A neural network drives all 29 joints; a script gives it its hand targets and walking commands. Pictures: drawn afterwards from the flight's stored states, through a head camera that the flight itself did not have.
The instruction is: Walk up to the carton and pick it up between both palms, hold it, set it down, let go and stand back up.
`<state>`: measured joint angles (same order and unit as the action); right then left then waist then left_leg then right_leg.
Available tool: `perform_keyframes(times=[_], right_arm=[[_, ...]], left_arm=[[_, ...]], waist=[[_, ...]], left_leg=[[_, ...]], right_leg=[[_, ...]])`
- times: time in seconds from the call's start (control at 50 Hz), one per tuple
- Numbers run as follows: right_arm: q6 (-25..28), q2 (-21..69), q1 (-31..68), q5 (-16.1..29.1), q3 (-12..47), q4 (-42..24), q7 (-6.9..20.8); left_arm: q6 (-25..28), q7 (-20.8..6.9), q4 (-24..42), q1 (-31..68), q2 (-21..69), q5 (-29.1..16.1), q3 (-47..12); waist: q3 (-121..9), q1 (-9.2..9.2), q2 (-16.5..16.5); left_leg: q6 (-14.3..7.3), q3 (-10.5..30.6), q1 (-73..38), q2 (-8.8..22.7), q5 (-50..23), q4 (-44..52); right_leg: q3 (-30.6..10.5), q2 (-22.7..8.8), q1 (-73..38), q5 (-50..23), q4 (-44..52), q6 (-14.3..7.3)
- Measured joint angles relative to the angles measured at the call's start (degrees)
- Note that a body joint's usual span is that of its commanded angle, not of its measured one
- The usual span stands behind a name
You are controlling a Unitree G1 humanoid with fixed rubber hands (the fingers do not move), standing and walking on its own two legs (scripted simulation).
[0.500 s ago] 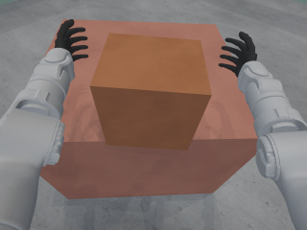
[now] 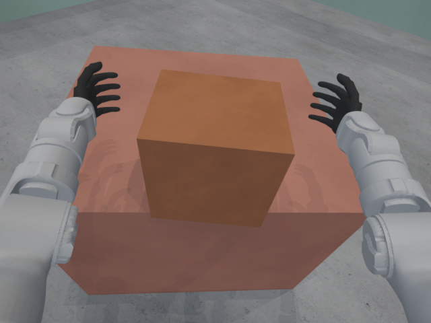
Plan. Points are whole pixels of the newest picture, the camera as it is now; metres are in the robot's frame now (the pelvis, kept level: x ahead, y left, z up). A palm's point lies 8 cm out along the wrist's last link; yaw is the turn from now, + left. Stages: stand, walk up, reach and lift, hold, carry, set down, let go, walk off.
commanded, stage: set down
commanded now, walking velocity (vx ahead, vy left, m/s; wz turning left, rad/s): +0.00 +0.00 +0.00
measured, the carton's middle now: (213, 152) +0.47 -0.02 +0.04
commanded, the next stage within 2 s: none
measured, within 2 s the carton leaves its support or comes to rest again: neither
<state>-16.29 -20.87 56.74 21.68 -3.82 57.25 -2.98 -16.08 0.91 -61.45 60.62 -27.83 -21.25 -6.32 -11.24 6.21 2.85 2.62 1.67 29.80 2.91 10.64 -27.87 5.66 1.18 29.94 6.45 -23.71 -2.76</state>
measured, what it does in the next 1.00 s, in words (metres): stands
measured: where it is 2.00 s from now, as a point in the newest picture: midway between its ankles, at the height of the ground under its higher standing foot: outside the picture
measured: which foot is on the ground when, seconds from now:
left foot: down 0.00-1.00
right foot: down 0.00-1.00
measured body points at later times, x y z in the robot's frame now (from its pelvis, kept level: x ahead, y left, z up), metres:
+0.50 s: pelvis +0.01 +0.01 +0.01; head +0.02 +0.02 +0.46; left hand +0.41 +0.23 +0.09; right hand +0.38 -0.24 +0.08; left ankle +0.02 +0.14 -0.74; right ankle +0.05 -0.09 -0.74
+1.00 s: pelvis +0.01 +0.02 +0.01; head +0.03 +0.03 +0.46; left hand +0.38 +0.22 +0.06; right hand +0.34 -0.24 +0.06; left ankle +0.02 +0.14 -0.73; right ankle +0.05 -0.09 -0.74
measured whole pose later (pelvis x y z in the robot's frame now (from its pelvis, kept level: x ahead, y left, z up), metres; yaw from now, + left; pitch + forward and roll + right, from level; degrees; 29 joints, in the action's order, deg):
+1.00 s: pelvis +0.01 +0.02 +0.01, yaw -1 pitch +2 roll +0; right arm -3.0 -18.5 18.2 18.9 -2.9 32.8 -1.4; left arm -11.1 1.9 -30.2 21.6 -18.4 -15.7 -1.4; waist -0.4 2.6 0.7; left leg 0.5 -0.2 13.2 1.0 10.8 -22.0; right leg 3.8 -0.5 14.2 6.7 -19.0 -0.5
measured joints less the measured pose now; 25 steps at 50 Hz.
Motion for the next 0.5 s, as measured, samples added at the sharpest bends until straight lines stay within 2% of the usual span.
perform_keyframes(times=[0.14, 0.24, 0.38, 0.5], right_arm=[[1.11, -0.49, -5.56, -0.34, 0.34, -1.65, 0.28], [2.89, -0.01, -11.33, -0.89, 1.11, -5.54, 0.5], [8.54, 1.91, -21.91, -1.93, 1.54, -12.64, 0.14], [9.62, 2.98, -27.65, -3.16, 0.61, -16.16, 0.24]], left_arm=[[0.37, -1.01, 2.76, -6.06, 1.81, 1.27, 1.33], [1.98, -1.01, 6.3, -11.04, 2.95, 2.03, 2.78], [5.99, -1.31, 13.54, -20.53, 5.49, 3.54, 4.58], [6.43, -0.64, 17.2, -26.77, 6.6, 2.76, 4.19]], waist=[[2.14, -0.99, -1.09], [3.7, -1.87, -1.8], [5.33, -2.9, -2.79], [7.11, -3.24, -3.04]], left_leg=[[-0.48, -0.34, -4.5, -0.26, 0.32, 1.16], [-0.78, -0.79, -6.95, -0.54, 0.2, 2.26], [-1.05, -0.82, -9.68, -0.87, -0.04, 3.56], [-1.34, -0.85, -11.25, -1.21, 0.03, 3.67]], right_leg=[[-0.33, -0.21, -4.44, 0.24, 1.16, 0.43], [-0.77, -0.46, -6.54, 0.29, 1.75, 0.75], [-0.8, -0.74, -9.36, 0.04, 3.11, 1.11], [-0.84, -1.07, -10.87, 0.24, 3.02, 1.34]])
